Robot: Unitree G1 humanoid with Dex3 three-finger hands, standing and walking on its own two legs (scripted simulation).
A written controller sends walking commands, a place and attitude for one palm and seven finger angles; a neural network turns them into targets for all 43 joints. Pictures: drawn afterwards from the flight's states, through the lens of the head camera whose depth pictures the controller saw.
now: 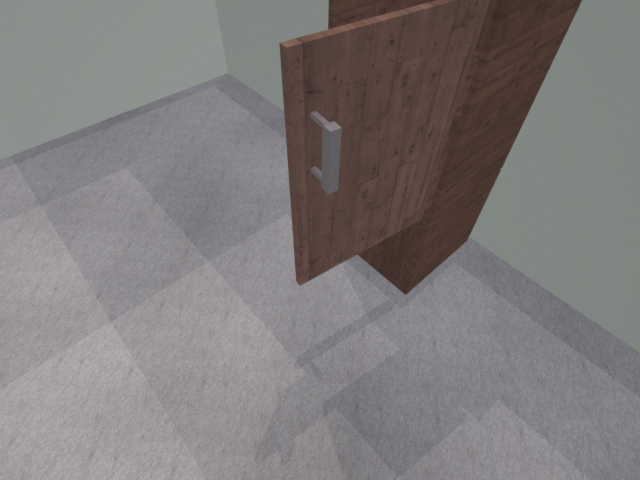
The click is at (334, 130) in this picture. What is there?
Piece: cupboard door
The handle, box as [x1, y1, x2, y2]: [310, 111, 341, 193]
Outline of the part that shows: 310,112 311,118 323,128 322,171 321,172 315,166 311,168 311,171 322,183 322,188 327,193 330,193 337,189 341,127 334,121 328,122 316,111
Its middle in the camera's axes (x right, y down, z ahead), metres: +0.00 -0.14 +0.65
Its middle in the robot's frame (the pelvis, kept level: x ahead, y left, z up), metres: +0.60 +0.03 +0.06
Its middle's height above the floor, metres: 0.84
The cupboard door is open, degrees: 82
